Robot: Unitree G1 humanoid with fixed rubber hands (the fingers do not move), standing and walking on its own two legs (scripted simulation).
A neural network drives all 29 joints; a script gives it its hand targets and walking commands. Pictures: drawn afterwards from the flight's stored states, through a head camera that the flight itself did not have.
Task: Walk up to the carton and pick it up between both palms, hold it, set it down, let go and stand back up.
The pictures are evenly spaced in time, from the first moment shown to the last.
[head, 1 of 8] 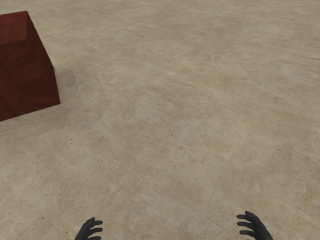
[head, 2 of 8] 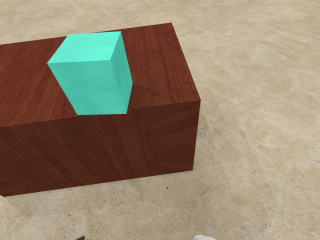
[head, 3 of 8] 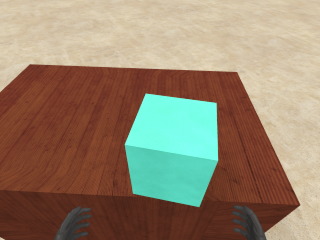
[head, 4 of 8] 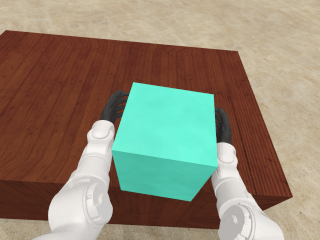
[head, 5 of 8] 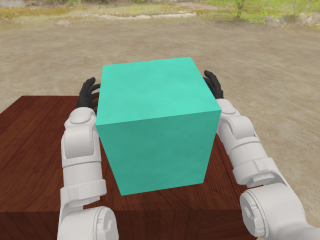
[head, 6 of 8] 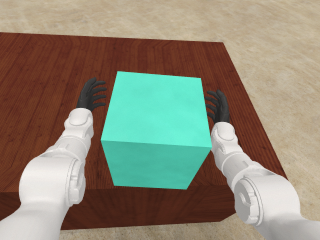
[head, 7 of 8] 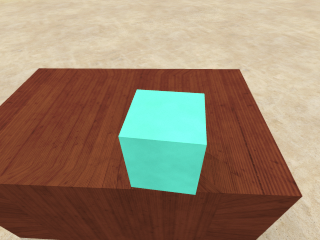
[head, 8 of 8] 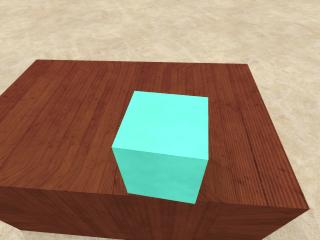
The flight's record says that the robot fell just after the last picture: no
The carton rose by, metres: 0.21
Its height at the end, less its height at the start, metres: +0.00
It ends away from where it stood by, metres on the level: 0.02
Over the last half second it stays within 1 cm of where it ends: yes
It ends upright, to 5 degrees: yes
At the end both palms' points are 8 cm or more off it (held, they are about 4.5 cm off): yes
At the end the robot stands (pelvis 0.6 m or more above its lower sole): yes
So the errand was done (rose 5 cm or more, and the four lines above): yes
